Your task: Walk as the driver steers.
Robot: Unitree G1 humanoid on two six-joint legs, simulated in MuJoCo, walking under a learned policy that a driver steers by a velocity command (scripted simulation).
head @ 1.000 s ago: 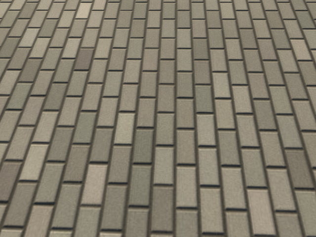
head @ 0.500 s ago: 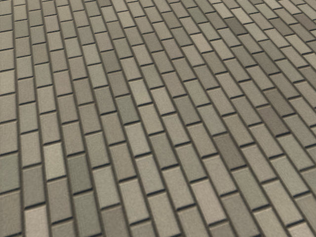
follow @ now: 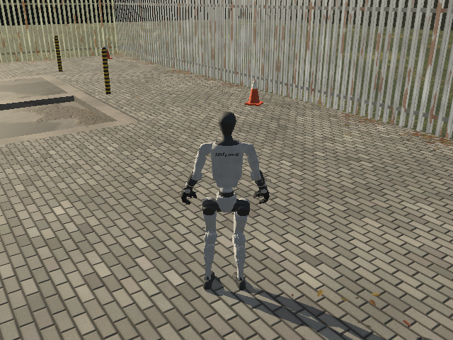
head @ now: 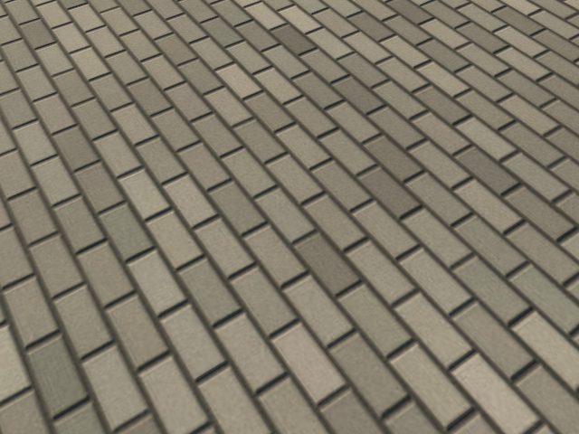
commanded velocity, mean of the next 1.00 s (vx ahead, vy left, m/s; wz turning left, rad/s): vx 0.03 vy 0.00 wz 0.27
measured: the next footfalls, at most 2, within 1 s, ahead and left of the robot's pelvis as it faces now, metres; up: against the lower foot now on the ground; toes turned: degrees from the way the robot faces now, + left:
left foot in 0.04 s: +0.05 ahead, +0.13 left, +0.00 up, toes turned -6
right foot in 0.34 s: +0.01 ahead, -0.13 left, +0.00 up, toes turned +6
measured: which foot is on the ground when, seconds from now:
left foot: up 0.00-0.02, down 0.04-0.38, up 0.40-0.66, down 0.68-1.00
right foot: down 0.00-0.04, up 0.06-0.32, down 0.34-0.68, up 0.70-1.00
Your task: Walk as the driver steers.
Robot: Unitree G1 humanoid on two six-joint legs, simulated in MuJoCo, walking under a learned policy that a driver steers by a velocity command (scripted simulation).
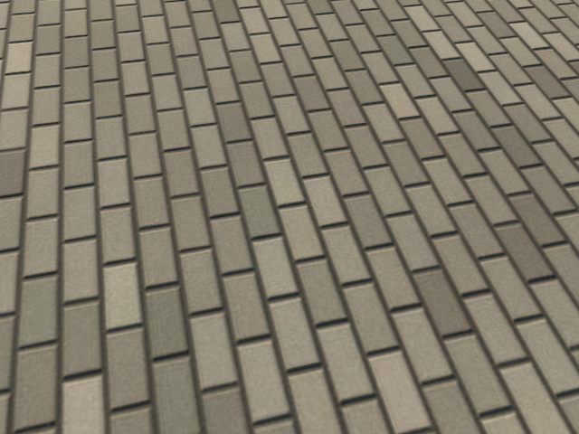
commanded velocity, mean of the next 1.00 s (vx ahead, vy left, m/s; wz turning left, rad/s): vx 0.44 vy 0.00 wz -0.34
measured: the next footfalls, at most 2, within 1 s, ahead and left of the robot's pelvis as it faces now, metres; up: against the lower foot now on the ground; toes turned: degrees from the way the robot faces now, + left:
right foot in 0.20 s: +0.10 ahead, -0.14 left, +0.00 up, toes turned +2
left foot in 0.60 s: +0.41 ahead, +0.06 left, +0.00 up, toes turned -16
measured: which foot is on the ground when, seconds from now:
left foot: down 0.00-0.20, up 0.22-0.58, down 0.60-1.00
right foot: up 0.00-0.18, down 0.20-0.62, up 0.64-1.00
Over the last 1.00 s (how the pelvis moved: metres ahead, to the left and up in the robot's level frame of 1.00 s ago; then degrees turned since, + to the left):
-0.01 0.05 0.01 22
